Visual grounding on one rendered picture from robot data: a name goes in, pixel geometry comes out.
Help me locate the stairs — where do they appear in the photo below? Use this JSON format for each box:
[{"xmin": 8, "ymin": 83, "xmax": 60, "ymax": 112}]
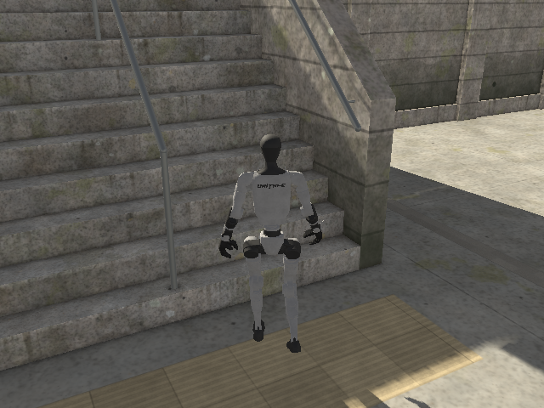
[{"xmin": 0, "ymin": 0, "xmax": 360, "ymax": 371}]

